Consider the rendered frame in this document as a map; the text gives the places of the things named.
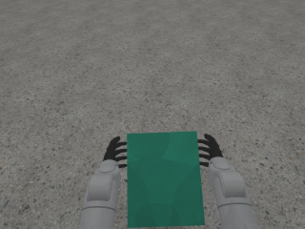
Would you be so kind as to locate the robot right hand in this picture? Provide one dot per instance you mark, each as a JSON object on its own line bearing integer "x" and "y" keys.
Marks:
{"x": 213, "y": 151}

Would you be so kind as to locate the right robot forearm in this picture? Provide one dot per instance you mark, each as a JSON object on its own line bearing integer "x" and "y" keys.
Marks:
{"x": 231, "y": 196}

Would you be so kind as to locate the robot left hand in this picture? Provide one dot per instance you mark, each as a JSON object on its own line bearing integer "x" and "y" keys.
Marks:
{"x": 111, "y": 152}

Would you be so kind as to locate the left robot forearm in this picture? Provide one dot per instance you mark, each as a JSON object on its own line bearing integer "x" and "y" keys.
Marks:
{"x": 100, "y": 198}

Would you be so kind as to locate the carton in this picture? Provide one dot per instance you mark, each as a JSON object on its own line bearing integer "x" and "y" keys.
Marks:
{"x": 163, "y": 180}

